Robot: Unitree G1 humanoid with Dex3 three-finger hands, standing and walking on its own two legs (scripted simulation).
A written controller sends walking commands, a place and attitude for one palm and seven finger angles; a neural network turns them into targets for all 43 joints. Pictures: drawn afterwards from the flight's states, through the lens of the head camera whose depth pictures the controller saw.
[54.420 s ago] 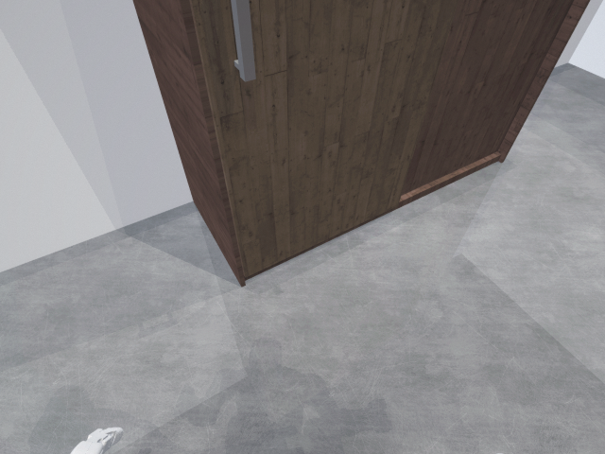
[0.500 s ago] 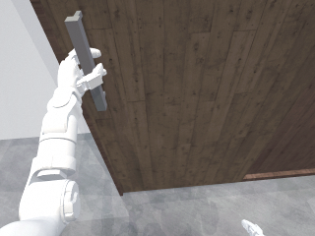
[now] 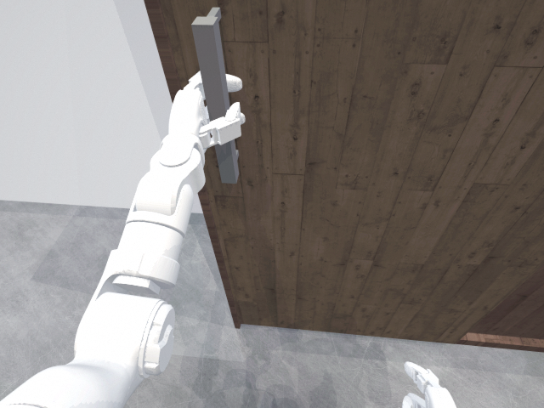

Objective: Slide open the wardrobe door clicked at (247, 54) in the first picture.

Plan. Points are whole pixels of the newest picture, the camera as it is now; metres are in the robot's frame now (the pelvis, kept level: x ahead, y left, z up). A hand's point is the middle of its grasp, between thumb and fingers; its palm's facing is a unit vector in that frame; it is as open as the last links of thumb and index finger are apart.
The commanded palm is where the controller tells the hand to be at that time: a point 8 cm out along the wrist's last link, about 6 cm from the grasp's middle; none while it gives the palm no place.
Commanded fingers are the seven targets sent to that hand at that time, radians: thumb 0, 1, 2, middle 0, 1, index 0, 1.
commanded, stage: tug the door sideways, standing still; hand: left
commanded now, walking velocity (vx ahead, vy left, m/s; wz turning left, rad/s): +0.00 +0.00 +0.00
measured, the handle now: (223, 106) +0.49 +0.12 +0.21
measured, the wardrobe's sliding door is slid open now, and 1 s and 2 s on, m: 0.00 0.02 0.21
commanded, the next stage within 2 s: step sideways, sliding the door along in 0.52 s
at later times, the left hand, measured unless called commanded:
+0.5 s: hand (240, 124) +0.44 +0.08 +0.21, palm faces +0.05 -1.00 -0.05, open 5.9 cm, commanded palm +0.41 +0.07 +0.21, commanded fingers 0.00 0.90 0.90 -0.45 -1.40 -0.45 -1.40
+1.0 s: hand (249, 126) +0.45 +0.07 +0.20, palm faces +0.17 -0.98 -0.09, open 6.1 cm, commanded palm +0.42 +0.06 +0.21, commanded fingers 0.00 0.90 0.90 -0.45 -1.40 -0.45 -1.40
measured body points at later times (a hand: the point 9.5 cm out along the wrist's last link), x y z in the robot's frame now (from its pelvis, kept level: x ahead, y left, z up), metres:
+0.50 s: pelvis -0.02 +0.01 +0.00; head +0.00 +0.00 +0.45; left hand +0.43 +0.14 +0.22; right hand +0.09 -0.22 -0.13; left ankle -0.06 +0.12 -0.74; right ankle +0.01 -0.13 -0.74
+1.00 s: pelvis -0.01 -0.07 -0.02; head +0.05 -0.10 +0.42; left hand +0.43 +0.12 +0.21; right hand +0.10 -0.30 -0.16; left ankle -0.07 +0.09 -0.71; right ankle +0.00 -0.14 -0.74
